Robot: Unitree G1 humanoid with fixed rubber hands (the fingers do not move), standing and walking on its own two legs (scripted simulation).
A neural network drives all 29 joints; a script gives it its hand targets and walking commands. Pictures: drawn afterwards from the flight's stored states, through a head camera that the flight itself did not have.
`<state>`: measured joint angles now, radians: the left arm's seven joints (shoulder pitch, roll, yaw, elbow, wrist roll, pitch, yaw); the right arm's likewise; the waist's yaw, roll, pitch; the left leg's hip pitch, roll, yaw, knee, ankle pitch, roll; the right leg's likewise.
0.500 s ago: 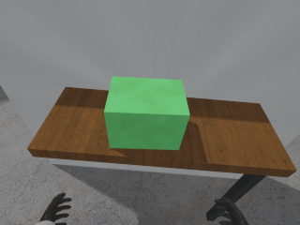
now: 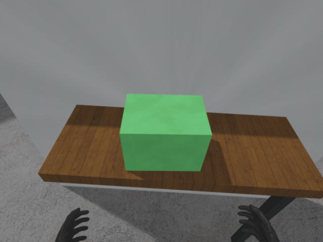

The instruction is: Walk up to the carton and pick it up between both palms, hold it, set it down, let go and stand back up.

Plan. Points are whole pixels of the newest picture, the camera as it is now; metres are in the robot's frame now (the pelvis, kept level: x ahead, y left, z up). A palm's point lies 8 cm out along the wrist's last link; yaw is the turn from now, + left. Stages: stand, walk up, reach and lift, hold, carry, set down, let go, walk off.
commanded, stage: reach and lift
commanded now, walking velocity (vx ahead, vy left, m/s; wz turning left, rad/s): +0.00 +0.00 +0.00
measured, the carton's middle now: (163, 132) +0.44 +0.02 +0.03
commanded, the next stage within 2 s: none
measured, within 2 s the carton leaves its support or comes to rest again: neither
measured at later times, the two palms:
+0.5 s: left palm (76, 213) +0.20 +0.21 +0.01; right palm (275, 218) +0.21 -0.24 +0.02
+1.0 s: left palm (84, 173) +0.26 +0.20 +0.08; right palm (276, 185) +0.26 -0.24 +0.07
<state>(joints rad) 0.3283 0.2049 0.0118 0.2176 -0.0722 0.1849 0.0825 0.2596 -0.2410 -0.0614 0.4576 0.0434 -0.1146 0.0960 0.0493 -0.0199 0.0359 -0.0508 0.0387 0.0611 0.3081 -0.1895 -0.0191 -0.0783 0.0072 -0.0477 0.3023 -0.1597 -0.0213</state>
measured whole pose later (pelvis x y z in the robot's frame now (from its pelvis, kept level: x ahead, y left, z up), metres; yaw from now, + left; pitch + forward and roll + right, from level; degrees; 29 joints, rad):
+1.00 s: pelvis +0.00 +0.00 +0.00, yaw -2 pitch -2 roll +0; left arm 0.04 0.15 0.06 -0.11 -0.14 0.40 0.12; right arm 0.04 -0.33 -0.04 0.10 0.32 0.14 0.02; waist 0.03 -0.02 0.00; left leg -0.05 0.05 0.10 0.25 -0.16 -0.02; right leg -0.11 0.02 -0.01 0.28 -0.14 -0.03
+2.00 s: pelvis -0.01 -0.01 +0.00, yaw -1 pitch +5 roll +0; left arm -0.73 0.30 0.15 0.36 -0.18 0.68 0.11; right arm -0.84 -0.48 0.04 0.73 0.45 0.36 0.04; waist 0.02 -0.01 -0.08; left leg -0.24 0.06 0.07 0.33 -0.17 -0.02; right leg -0.27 0.02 -0.04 0.31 -0.13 -0.03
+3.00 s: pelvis -0.01 -0.01 -0.01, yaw +0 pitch +11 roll -1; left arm -0.85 0.17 0.08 1.03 -0.10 0.01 0.12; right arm -0.92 -0.31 0.08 1.21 0.34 -0.07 -0.02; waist 0.05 -0.01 -0.15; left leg -0.42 0.06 0.05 0.41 -0.19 -0.03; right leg -0.42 0.03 -0.05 0.35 -0.13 -0.03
